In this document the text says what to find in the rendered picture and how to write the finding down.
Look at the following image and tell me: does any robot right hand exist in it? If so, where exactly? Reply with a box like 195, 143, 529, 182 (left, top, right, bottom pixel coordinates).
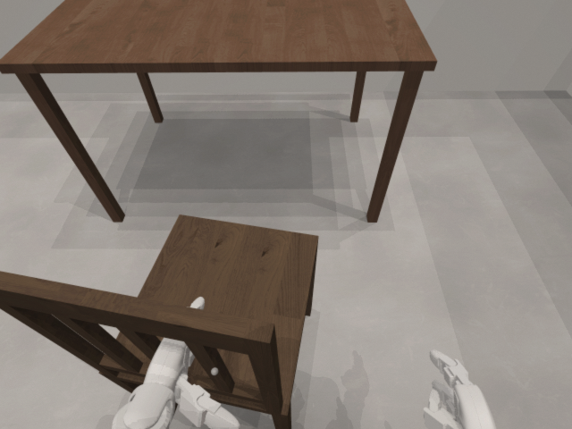
424, 349, 497, 429

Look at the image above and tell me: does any chair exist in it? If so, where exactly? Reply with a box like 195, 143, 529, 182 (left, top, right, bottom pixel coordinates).
0, 214, 319, 429

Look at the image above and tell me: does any robot left hand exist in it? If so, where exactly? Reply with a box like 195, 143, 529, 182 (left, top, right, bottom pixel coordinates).
143, 297, 240, 429

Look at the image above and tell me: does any table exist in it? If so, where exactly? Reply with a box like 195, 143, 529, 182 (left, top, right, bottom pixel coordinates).
0, 0, 437, 223

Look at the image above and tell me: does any left robot forearm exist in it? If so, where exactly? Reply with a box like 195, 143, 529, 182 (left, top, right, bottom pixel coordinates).
112, 383, 175, 429

